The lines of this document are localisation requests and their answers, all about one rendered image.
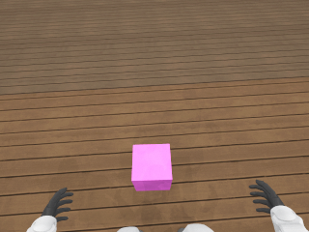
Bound right robot forearm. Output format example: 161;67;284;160
270;205;309;232

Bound carton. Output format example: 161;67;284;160
131;144;173;191

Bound left robot forearm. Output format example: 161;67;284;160
26;216;57;232

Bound right robot hand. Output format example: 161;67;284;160
249;180;285;214

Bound left robot hand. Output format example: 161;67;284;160
41;188;73;222

